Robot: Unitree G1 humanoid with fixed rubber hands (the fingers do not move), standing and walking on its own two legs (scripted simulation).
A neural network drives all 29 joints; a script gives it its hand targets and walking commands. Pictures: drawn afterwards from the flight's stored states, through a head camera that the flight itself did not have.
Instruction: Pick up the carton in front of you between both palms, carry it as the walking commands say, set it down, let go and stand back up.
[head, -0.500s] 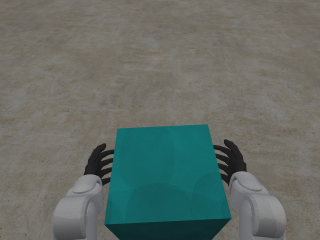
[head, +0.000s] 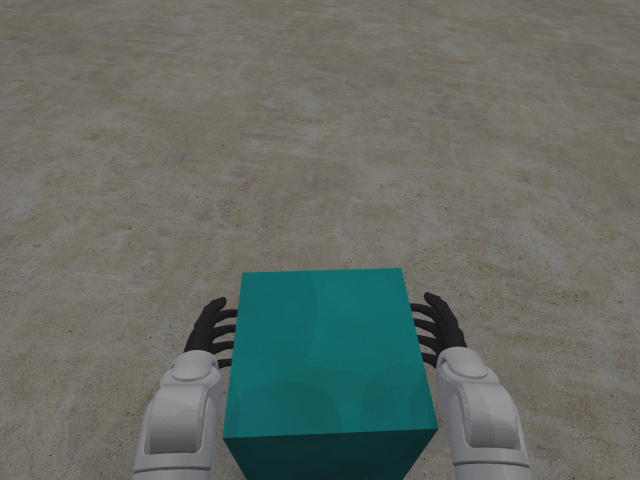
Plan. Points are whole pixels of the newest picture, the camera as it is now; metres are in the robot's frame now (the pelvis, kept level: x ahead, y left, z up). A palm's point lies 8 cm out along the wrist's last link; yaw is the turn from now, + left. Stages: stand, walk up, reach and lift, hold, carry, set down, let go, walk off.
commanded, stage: carry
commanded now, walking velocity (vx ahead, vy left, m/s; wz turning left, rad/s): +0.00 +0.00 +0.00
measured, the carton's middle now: (324, 383) +0.27 +0.01 -0.05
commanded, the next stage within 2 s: hold in 1.58 s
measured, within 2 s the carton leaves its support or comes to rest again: neither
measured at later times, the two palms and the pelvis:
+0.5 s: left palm (217, 351) +0.27 +0.15 +0.03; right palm (455, 357) +0.28 -0.15 +0.03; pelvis -0.01 -0.01 +0.00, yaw +1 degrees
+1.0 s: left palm (227, 377) +0.23 +0.13 +0.04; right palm (482, 385) +0.24 -0.17 +0.04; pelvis -0.04 -0.03 +0.00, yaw +1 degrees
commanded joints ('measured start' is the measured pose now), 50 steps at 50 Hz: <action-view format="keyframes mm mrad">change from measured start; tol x8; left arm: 1 -599 -654 -469 2 -206 -190 -181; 9 -553 -783 -405 254 -175 -262 -218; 21 -546 -827 -493 26 -235 -183 -232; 37 -564 -849 -442 166 -200 -158 -242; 50 -599 -893 -477 131 -238 -158 -255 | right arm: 1 -500 670 359 40 135 -134 156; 5 -485 755 378 225 143 -196 195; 9 -494 778 395 237 127 -213 198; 18 -493 888 568 65 222 -153 213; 38 -525 857 436 156 165 -105 213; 50 -548 921 503 100 204 -108 226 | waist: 1 -29 148 -150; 4 -30 138 -293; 15 -43 76 -362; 32 -40 58 -328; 37 -38 51 -196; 50 -37 35 -237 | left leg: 1 25 206 -211 -109 389 32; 5 124 185 -134 29 861 7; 8 195 201 -130 29 1042 -10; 12 105 135 -93 61 664 11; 17 107 130 -115 34 467 17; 32 36 129 -113 17 367 7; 37 -41 133 -129 -55 159 7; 50 -39 122 -109 -41 117 -10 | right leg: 1 25 -10 85 -85 89 -7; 5 42 -35 52 -20 350 19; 9 16 -8 37 -22 190 35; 15 139 -72 86 -4 598 4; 17 88 -60 98 -35 446 -8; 31 110 -77 112 -70 541 -19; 38 6 -82 129 -125 220 -39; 50 18 -59 122 -150 274 -27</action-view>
